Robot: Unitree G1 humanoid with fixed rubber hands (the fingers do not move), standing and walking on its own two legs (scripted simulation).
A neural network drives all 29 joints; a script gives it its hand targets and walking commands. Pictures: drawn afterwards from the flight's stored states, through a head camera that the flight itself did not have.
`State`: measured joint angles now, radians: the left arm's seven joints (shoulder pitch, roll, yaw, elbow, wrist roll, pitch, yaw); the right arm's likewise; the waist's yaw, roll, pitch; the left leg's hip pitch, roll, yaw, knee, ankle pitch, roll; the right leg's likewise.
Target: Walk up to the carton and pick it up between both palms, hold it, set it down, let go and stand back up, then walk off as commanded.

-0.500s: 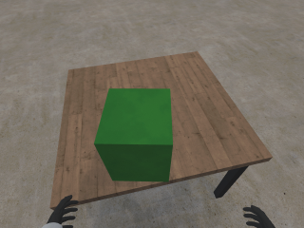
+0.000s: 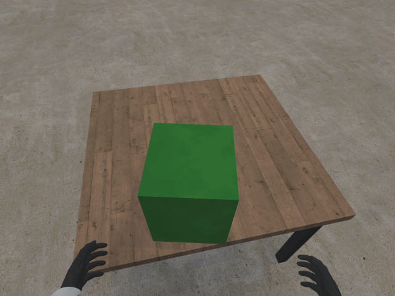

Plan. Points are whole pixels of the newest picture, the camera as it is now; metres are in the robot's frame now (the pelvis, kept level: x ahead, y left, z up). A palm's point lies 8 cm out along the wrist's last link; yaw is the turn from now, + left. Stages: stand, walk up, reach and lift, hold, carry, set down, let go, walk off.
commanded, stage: reach and lift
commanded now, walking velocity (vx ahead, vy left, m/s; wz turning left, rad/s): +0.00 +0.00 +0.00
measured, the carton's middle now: (191, 185) +0.42 +0.03 -0.08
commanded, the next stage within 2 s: none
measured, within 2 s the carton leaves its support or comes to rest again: neither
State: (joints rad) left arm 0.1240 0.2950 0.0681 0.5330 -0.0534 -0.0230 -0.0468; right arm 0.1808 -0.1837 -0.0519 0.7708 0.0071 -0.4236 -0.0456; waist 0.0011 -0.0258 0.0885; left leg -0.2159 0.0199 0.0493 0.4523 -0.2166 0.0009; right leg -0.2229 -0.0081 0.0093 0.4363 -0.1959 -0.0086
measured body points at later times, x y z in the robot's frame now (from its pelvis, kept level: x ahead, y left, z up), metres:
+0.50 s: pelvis +0.03 +0.00 +0.00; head +0.06 +0.02 +0.45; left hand +0.21 +0.25 -0.05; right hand +0.19 -0.19 -0.06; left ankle +0.02 +0.11 -0.74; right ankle +0.03 -0.13 -0.74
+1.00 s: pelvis +0.03 +0.01 +0.00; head +0.05 +0.03 +0.44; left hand +0.24 +0.24 -0.04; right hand +0.23 -0.17 -0.05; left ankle +0.02 +0.11 -0.74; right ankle +0.03 -0.13 -0.74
